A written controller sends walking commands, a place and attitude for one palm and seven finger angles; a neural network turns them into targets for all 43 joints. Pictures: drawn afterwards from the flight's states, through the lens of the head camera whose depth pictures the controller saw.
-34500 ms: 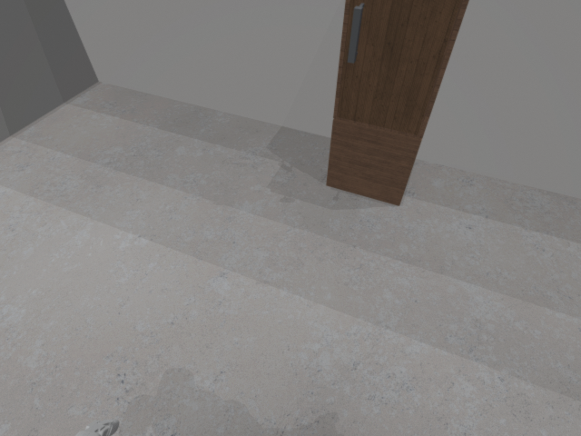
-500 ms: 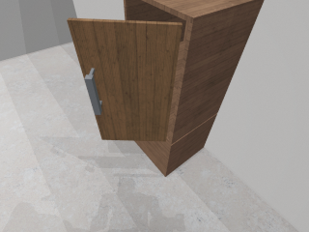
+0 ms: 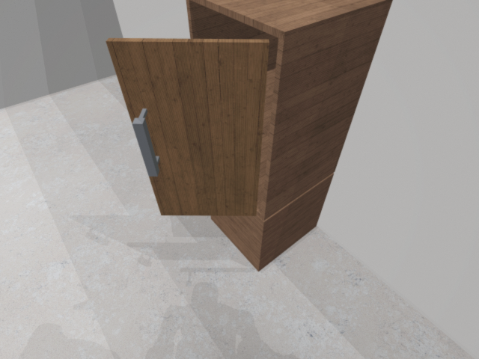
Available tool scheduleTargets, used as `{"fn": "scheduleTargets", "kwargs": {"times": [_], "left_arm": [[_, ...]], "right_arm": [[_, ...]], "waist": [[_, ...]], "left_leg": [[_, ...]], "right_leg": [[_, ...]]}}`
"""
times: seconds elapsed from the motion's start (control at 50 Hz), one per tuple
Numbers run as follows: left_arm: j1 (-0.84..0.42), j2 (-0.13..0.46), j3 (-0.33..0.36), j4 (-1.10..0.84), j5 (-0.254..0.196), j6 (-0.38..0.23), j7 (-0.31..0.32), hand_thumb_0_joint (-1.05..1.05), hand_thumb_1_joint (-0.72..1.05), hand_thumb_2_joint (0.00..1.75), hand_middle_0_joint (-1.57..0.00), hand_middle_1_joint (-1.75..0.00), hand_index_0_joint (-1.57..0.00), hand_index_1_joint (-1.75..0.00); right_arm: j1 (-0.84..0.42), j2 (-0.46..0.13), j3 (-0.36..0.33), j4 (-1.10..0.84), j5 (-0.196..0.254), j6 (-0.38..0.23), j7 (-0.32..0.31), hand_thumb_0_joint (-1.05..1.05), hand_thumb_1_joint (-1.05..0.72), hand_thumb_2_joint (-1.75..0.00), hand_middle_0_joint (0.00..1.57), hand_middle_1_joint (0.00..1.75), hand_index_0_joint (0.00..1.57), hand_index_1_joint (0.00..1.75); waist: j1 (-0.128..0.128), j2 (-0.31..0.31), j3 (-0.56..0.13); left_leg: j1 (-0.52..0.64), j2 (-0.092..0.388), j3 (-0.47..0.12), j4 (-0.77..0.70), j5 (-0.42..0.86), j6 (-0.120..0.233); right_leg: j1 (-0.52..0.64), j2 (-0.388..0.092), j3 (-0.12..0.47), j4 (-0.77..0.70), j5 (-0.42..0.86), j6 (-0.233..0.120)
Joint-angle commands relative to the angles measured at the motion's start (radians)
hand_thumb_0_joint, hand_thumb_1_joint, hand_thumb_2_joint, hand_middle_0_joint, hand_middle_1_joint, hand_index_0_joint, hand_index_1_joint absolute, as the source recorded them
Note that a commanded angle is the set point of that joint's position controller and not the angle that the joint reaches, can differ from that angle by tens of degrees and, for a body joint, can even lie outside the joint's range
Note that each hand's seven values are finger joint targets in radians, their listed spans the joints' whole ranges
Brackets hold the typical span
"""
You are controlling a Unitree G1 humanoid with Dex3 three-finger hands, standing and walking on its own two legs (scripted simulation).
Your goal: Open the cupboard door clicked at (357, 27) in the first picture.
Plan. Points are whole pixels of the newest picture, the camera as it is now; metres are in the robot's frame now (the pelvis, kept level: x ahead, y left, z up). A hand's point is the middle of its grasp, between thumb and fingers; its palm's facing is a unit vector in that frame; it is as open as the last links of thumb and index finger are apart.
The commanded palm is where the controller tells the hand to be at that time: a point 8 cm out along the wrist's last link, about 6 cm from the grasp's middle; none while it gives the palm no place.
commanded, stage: come to a stop and stand still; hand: left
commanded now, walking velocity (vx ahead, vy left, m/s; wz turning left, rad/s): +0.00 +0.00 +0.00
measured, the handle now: (149, 143) +0.61 +0.27 +0.00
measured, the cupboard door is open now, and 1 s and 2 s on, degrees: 51 51 51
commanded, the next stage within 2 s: look again from close up in 0.26 s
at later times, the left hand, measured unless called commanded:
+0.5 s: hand out of the picture +0.01 +0.16 -0.17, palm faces +0.01 -0.98 -0.20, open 7.4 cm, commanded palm none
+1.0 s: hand out of the picture -0.02 +0.15 -0.17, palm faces +0.03 -0.98 -0.17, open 7.4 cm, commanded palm none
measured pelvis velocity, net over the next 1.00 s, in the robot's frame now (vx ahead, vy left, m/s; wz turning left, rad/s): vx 0.01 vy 0.00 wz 0.00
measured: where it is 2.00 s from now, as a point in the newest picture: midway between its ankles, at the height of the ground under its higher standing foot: outside the picture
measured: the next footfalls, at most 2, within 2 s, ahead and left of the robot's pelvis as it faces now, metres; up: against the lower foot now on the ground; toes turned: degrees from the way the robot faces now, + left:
right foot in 1.60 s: +0.13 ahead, -0.10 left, +0.00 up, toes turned -6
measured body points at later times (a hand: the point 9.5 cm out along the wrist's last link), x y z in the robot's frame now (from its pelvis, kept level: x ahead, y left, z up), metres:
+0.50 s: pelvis +0.00 -0.01 +0.00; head +0.00 -0.01 +0.45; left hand +0.01 +0.22 -0.15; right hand -0.01 -0.22 -0.16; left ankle +0.03 +0.09 -0.74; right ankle +0.05 -0.13 -0.74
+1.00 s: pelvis +0.01 +0.00 +0.00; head +0.01 +0.00 +0.45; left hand -0.02 +0.21 -0.16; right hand +0.00 -0.22 -0.16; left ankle +0.03 +0.09 -0.74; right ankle +0.05 -0.13 -0.74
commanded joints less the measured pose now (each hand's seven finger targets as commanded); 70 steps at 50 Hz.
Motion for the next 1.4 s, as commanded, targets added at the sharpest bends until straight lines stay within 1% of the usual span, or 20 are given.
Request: {"fn": "scheduleTargets", "kwargs": {"times": [0.0,0.2,0.46,0.62,0.76,0.92,0.96,1.02,1.08,1.14,1.18,1.2,1.22,1.24,1.26,1.28,1.3,1.32,1.36,1.38], "left_arm": [[-0.006,0.142,0.032,-0.037,-0.007,-0.031,0.009,0.0,0.9,0.9,-0.2,-0.3,-0.2,-0.3],[-0.003,0.102,0.02,0.009,-0.012,-0.033,0.018,0.0,0.9,0.9,-0.2,-0.3,-0.2,-0.3],[0.048,0.029,0.013,0.027,-0.009,-0.028,0.026,0.0,0.9,0.9,-0.2,-0.3,-0.2,-0.3],[0.079,0.003,0.015,0.041,-0.006,-0.03,0.029,0.0,0.9,0.9,-0.2,-0.3,-0.2,-0.3],[0.1,-0.008,0.014,0.057,-0.005,-0.029,0.028,0.0,0.9,0.9,-0.2,-0.3,-0.2,-0.3],[0.103,-0.01,0.014,0.061,-0.005,-0.032,0.028,0.0,0.9,0.9,-0.2,-0.3,-0.2,-0.3],[0.111,-0.011,0.017,0.067,-0.003,-0.033,0.026,0.0,0.9,0.9,-0.2,-0.3,-0.2,-0.3],[0.126,0.008,0.029,0.058,0.003,-0.025,0.021,0.0,0.9,0.9,-0.2,-0.3,-0.2,-0.3],[0.14,0.029,0.046,0.044,0.003,-0.021,0.019,0.0,0.9,0.9,-0.2,-0.3,-0.2,-0.3],[0.149,0.054,0.065,0.035,-0.003,-0.02,0.019,0.0,0.9,0.9,-0.2,-0.3,-0.2,-0.3],[0.125,0.058,0.072,0.02,-0.003,-0.017,0.02,0.0,0.9,0.9,-0.2,-0.3,-0.2,-0.3],[0.109,0.051,0.074,0.01,-0.002,-0.016,0.019,0.0,0.9,0.9,-0.2,-0.3,-0.2,-0.3],[0.092,0.041,0.073,0.004,0.0,-0.013,0.015,0.0,0.9,0.9,-0.2,-0.3,-0.2,-0.3],[0.081,0.023,0.07,-0.004,0.001,-0.01,0.012,0.0,0.9,0.9,-0.2,-0.3,-0.2,-0.3],[0.062,-0.008,0.063,-0.014,0.005,-0.008,0.008,0.0,0.9,0.9,-0.2,-0.3,-0.2,-0.3],[0.033,-0.041,0.054,-0.033,0.011,-0.012,0.004,0.0,0.9,0.9,-0.2,-0.3,-0.2,-0.3],[-0.005,-0.045,0.05,-0.047,0.013,-0.015,0.003,0.0,0.9,0.9,-0.2,-0.3,-0.2,-0.3],[-0.034,-0.047,0.05,-0.056,0.011,-0.023,-0.003,0.0,0.9,0.9,-0.2,-0.3,-0.2,-0.3],[-0.03,-0.067,0.044,-0.042,0.006,-0.029,-0.009,0.0,0.9,0.9,-0.2,-0.3,-0.2,-0.3],[-0.027,-0.076,0.039,-0.032,0.001,-0.026,-0.009,0.0,0.9,0.9,-0.2,-0.3,-0.2,-0.3]], "right_arm": [[-0.001,-0.109,-0.018,-0.036,0.003,-0.033,-0.009,0.0,-0.9,-0.9,0.2,0.3,0.2,0.3],[0.041,-0.06,-0.002,0.035,0.007,-0.033,-0.013,0.0,-0.9,-0.9,0.2,0.3,0.2,0.3],[0.071,0.001,-0.001,0.057,0.009,-0.027,-0.019,0.0,-0.9,-0.9,0.2,0.3,0.2,0.3],[0.073,0.016,-0.003,0.059,0.013,-0.032,-0.023,0.0,-0.9,-0.9,0.2,0.3,0.2,0.3],[0.07,0.017,-0.004,0.059,0.012,-0.031,-0.025,0.0,-0.9,-0.9,0.2,0.3,0.2,0.3],[0.074,0.02,-0.002,0.06,0.013,-0.034,-0.026,0.0,-0.9,-0.9,0.2,0.3,0.2,0.3],[0.085,0.018,0.0,0.067,0.009,-0.032,-0.025,0.0,-0.9,-0.9,0.2,0.3,0.2,0.3],[0.093,0.013,-0.005,0.058,0.004,-0.019,-0.018,0.0,-0.9,-0.9,0.2,0.3,0.2,0.3],[0.11,0.026,-0.005,0.045,0.001,-0.012,-0.014,0.0,-0.9,-0.9,0.2,0.3,0.2,0.3],[0.13,0.046,-0.003,0.034,-0.001,-0.014,-0.013,0.0,-0.9,-0.9,0.2,0.3,0.2,0.3],[0.153,0.049,-0.004,0.03,0.0,-0.016,-0.013,0.0,-0.9,-0.9,0.2,0.3,0.2,0.3],[0.174,0.052,-0.003,0.03,0.0,-0.02,-0.013,0.0,-0.9,-0.9,0.2,0.3,0.2,0.3],[0.193,0.05,-0.003,0.034,0.001,-0.025,-0.013,0.0,-0.9,-0.9,0.2,0.3,0.2,0.3],[0.213,0.035,-0.006,0.04,0.0,-0.028,-0.014,0.0,-0.9,-0.9,0.2,0.3,0.2,0.3],[0.244,0.004,-0.013,0.046,-0.002,-0.033,-0.018,0.0,-0.9,-0.9,0.2,0.3,0.2,0.3],[0.282,-0.039,-0.023,0.051,-0.001,-0.038,-0.024,0.0,-0.9,-0.9,0.2,0.3,0.2,0.3],[0.284,-0.03,-0.02,0.052,0.0,-0.044,-0.029,0.0,-0.9,-0.9,0.2,0.3,0.2,0.3],[0.274,-0.018,-0.012,0.049,-0.001,-0.05,-0.032,0.0,-0.9,-0.9,0.2,0.3,0.2,0.3],[0.231,0.004,0.001,0.041,-0.004,-0.065,-0.037,0.0,-0.9,-0.9,0.2,0.3,0.2,0.3],[0.218,0.02,0.006,0.045,-0.001,-0.071,-0.043,0.0,-0.9,-0.9,0.2,0.3,0.2,0.3]], "waist": [[-0.004,-0.027,0.048],[-0.004,-0.015,0.057],[-0.006,-0.024,0.076],[-0.004,-0.013,0.068],[-0.001,0.0,0.088],[-0.002,-0.015,0.081],[0.001,-0.02,0.073],[0.011,-0.032,0.119],[0.014,-0.104,0.14],[0.013,-0.141,0.131],[0.0,-0.143,0.135],[-0.01,-0.117,0.142],[-0.017,-0.069,0.149],[-0.022,0.005,0.164],[-0.035,0.121,0.173],[-0.05,0.229,0.178],[-0.054,0.194,0.195],[-0.049,0.103,0.186],[-0.024,0.003,0.136],[-0.011,-0.001,0.116]], "left_leg": [[-0.066,0.107,-0.15,-0.157,-0.17,0.0],[-0.045,0.105,-0.125,-0.149,-0.069,-0.016],[-0.04,0.108,-0.126,-0.159,-0.089,-0.02],[-0.036,0.118,-0.133,-0.174,-0.083,-0.018],[-0.044,0.12,-0.141,-0.193,-0.131,-0.017],[-0.027,0.12,-0.134,-0.186,-0.09,-0.017],[-0.026,0.11,-0.124,-0.179,-0.141,-0.017],[-0.072,0.092,-0.113,-0.148,-0.273,-0.008],[-0.111,0.053,-0.069,-0.048,-0.258,-0.009],[-0.116,0.021,-0.023,0.075,-0.18,-0.014],[-0.078,0.028,-0.021,0.075,-0.172,-0.013],[-0.045,0.03,-0.021,0.028,-0.173,-0.011],[-0.009,0.037,-0.038,-0.026,-0.182,-0.007],[0.007,0.072,-0.096,-0.096,-0.234,0.008],[0.04,0.157,-0.225,-0.206,-0.33,0.04],[0.085,0.27,-0.378,-0.319,-0.397,0.098],[0.121,0.325,-0.437,-0.346,-0.316,0.161],[0.146,0.333,-0.43,-0.323,-0.19,0.197],[0.174,0.296,-0.313,-0.268,0.173,0.187],[0.166,0.276,-0.258,-0.236,0.383,0.173]], "right_leg": [[-0.001,-0.075,0.116,-0.138,-0.155,-0.043],[0.031,-0.083,0.112,-0.158,-0.088,-0.041],[0.011,-0.066,0.097,-0.152,-0.065,-0.031],[0.027,-0.061,0.083,-0.132,-0.01,-0.028],[0.014,-0.058,0.08,-0.133,-0.032,-0.026],[0.022,-0.063,0.085,-0.135,-0.005,-0.028],[0.028,-0.065,0.092,-0.141,-0.077,-0.032],[-0.019,-0.074,0.122,-0.161,-0.279,-0.044],[-0.038,-0.12,0.204,-0.212,-0.409,-0.075],[-0.036,-0.191,0.289,-0.259,-0.457,-0.123],[-0.077,-0.195,0.272,-0.244,-0.447,-0.132],[-0.107,-0.181,0.245,-0.217,-0.426,-0.128],[-0.136,-0.144,0.201,-0.163,-0.393,-0.115],[-0.17,-0.094,0.143,-0.086,-0.361,-0.096],[-0.232,-0.024,0.045,0.066,-0.303,-0.066],[-0.31,0.024,-0.06,0.257,-0.26,-0.036],[-0.394,-0.005,-0.033,0.414,-0.293,-0.04],[-0.426,-0.041,-0.01,0.479,-0.291,-0.044],[-0.375,-0.066,-0.007,0.463,-0.227,-0.028],[-0.323,-0.064,-0.012,0.423,-0.197,-0.019]]}}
